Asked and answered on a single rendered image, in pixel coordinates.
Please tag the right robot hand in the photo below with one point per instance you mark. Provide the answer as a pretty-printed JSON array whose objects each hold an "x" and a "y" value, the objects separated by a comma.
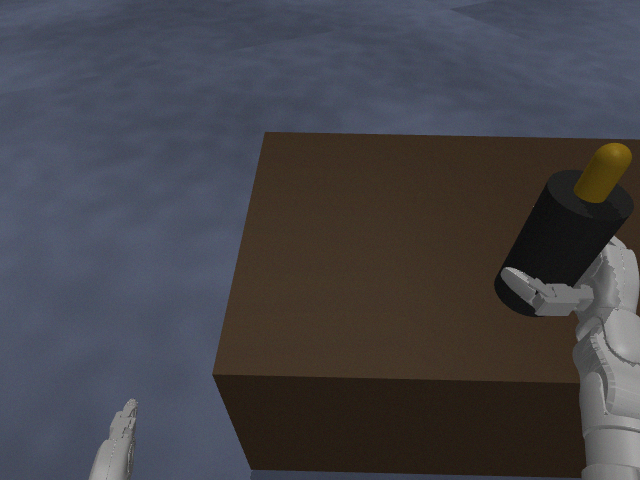
[{"x": 612, "y": 280}]

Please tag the right robot arm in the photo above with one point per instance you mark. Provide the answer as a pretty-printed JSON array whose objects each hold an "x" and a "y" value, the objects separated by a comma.
[{"x": 607, "y": 357}]

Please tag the left robot hand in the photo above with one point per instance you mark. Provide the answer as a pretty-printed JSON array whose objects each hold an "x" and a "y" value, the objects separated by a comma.
[{"x": 114, "y": 459}]

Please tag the bottle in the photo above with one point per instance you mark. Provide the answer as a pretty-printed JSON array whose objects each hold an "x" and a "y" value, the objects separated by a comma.
[{"x": 575, "y": 216}]

